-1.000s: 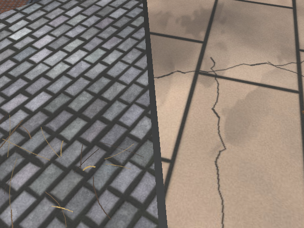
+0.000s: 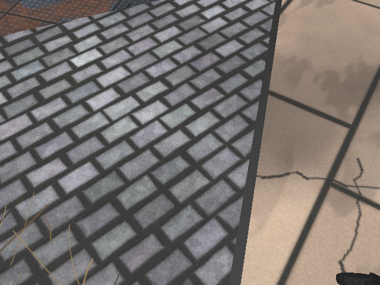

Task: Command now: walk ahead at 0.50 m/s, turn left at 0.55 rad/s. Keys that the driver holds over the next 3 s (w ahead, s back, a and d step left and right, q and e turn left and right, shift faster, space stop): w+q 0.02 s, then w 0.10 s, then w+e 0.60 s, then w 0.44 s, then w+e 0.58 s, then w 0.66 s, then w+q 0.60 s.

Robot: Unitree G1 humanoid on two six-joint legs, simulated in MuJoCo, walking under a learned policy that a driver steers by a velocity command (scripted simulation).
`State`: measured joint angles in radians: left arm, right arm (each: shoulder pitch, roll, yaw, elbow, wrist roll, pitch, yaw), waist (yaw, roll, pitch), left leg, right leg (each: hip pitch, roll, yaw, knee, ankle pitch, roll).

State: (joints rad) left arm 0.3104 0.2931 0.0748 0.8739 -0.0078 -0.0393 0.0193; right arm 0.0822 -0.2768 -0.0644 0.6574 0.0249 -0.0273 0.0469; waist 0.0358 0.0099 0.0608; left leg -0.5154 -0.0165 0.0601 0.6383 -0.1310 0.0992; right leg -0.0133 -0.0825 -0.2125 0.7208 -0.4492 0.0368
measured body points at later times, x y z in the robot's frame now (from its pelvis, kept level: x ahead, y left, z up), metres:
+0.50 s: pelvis +0.29 -0.02 +0.01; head +0.32 -0.03 +0.46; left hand +0.48 +0.21 -0.09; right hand +0.32 -0.32 -0.11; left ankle +0.11 +0.08 -0.71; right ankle +0.43 -0.13 -0.71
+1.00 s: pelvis +0.59 -0.05 +0.01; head +0.61 -0.05 +0.46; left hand +0.69 +0.23 -0.10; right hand +0.75 -0.33 -0.06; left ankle +0.74 +0.03 -0.71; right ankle +0.43 -0.13 -0.71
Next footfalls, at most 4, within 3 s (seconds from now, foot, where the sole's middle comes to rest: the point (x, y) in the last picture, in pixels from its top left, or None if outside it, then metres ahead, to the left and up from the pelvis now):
0.52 right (242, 277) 0.47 -0.13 -0.75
1.00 left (197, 192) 0.78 0.02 -0.75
1.54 right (277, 153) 0.98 -0.31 -0.75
2.04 left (264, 94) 1.33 -0.28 -0.75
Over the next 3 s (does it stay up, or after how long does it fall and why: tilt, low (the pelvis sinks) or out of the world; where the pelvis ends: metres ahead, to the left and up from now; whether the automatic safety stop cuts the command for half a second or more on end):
stays up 1.53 -0.57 0.02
